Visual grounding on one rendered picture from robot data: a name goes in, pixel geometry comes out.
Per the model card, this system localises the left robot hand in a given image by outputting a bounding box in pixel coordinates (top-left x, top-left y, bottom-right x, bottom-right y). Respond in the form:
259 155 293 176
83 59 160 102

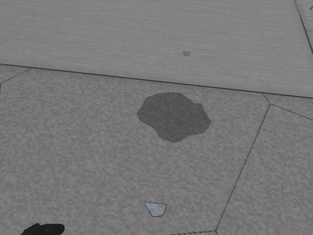
21 223 65 235

